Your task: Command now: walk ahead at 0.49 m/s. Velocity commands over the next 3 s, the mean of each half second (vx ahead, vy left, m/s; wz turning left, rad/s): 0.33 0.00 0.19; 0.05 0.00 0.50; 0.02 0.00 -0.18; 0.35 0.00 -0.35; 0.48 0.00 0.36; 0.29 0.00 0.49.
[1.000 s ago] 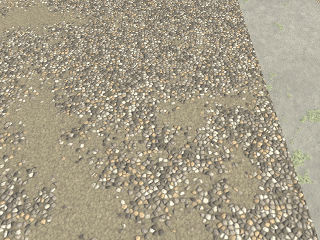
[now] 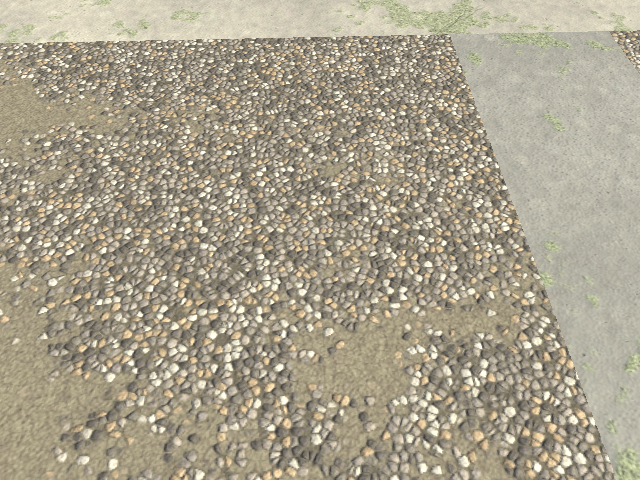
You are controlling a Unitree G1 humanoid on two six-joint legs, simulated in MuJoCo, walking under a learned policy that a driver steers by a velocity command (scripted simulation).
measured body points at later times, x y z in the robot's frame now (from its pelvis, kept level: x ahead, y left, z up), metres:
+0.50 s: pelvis +0.21 -0.07 +0.00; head +0.26 -0.08 +0.44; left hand +0.32 +0.20 -0.12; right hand +0.32 -0.34 -0.15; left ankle +0.19 +0.07 -0.66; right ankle +0.29 -0.16 -0.74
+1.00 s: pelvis +0.24 -0.02 +0.00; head +0.27 +0.03 +0.45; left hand +0.26 +0.30 -0.13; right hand +0.49 -0.21 -0.09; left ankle +0.23 +0.06 -0.74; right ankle +0.31 -0.16 -0.66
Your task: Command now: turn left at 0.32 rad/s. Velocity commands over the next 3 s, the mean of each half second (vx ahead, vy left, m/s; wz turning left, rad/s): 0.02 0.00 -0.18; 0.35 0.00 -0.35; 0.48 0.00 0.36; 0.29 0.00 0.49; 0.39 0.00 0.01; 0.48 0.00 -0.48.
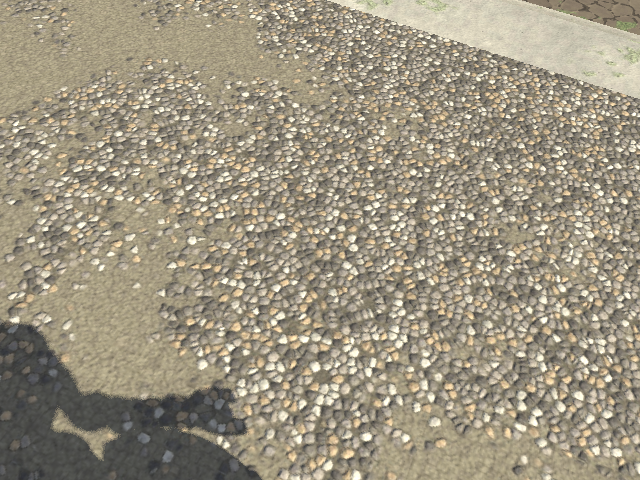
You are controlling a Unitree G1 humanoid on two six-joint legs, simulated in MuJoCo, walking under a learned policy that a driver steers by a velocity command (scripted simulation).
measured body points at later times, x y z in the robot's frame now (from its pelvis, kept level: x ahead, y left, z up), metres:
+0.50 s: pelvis +0.00 +0.00 -0.01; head +0.03 +0.01 +0.44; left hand +0.16 +0.27 -0.13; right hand +0.11 -0.30 -0.11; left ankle +0.01 +0.10 -0.74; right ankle +0.01 -0.15 -0.74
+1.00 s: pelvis +0.13 -0.07 -0.01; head +0.16 -0.08 +0.43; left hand +0.42 +0.04 -0.10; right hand -0.02 -0.30 -0.14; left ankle +0.02 +0.10 -0.74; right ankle +0.20 -0.24 -0.73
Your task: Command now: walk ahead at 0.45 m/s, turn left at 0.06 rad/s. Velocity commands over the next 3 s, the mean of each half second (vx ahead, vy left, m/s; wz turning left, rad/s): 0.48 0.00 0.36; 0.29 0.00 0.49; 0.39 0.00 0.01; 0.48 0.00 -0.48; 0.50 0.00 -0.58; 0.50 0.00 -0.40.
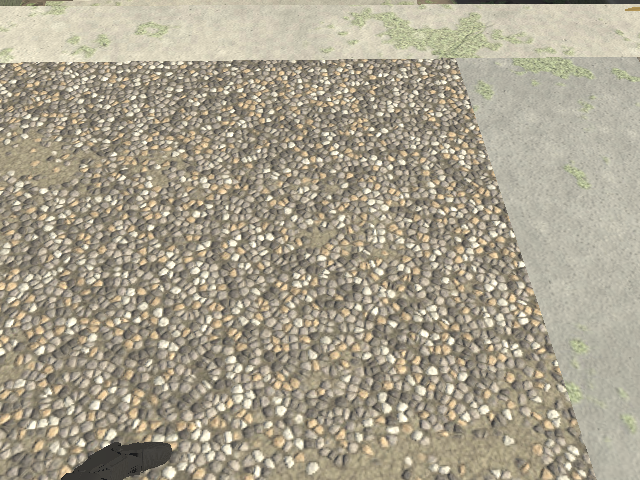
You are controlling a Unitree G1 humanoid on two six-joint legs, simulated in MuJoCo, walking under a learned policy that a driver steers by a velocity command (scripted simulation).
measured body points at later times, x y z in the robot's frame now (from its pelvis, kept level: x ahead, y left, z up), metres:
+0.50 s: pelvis +0.26 -0.02 +0.00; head +0.29 +0.00 +0.45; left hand +0.21 +0.26 -0.14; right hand +0.50 -0.20 -0.10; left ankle +0.40 +0.15 -0.70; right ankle +0.13 -0.13 -0.73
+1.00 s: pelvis +0.48 +0.06 +0.00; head +0.50 +0.09 +0.45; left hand +0.52 +0.37 -0.09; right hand +0.72 -0.13 -0.09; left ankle +0.41 +0.13 -0.73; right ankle +0.64 -0.01 -0.71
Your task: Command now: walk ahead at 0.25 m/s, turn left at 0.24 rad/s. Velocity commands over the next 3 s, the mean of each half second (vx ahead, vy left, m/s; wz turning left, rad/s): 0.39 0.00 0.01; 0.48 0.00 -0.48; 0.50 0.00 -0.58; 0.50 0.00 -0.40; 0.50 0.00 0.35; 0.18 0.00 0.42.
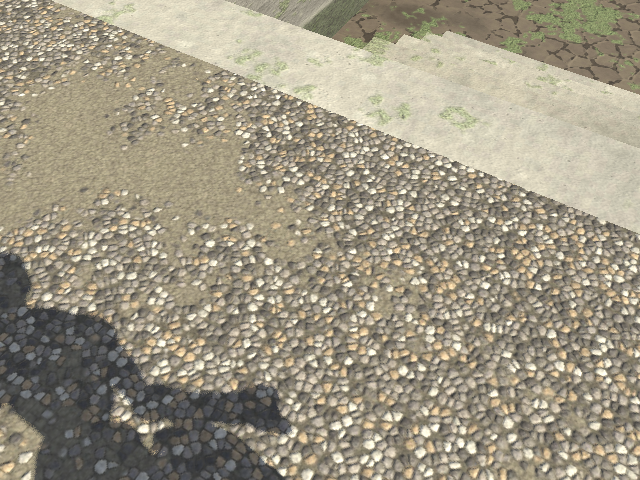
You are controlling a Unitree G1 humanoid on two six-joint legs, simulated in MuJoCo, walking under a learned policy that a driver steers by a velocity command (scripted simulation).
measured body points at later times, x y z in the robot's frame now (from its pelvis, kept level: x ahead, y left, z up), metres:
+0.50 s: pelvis +0.20 +0.02 +0.00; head +0.22 +0.02 +0.45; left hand +0.20 +0.30 -0.13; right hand +0.42 -0.22 -0.07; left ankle +0.27 +0.13 -0.74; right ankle +0.10 -0.13 -0.73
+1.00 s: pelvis +0.43 -0.05 -0.02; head +0.47 -0.07 +0.42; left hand +0.73 +0.11 -0.09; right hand +0.35 -0.33 -0.15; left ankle +0.27 +0.14 -0.71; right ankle +0.52 -0.16 -0.74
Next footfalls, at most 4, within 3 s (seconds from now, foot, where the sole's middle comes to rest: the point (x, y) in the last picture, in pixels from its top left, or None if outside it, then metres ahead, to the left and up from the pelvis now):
0.04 right None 0.14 -0.13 -0.77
0.48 left None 0.30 0.13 -0.77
0.98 right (396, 430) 0.56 -0.18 -0.77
1.48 left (357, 297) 0.89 -0.12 -0.77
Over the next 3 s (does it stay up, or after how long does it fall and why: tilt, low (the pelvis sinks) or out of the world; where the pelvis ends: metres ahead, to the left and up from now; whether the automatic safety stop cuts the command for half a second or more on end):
stays up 1.23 -0.62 0.00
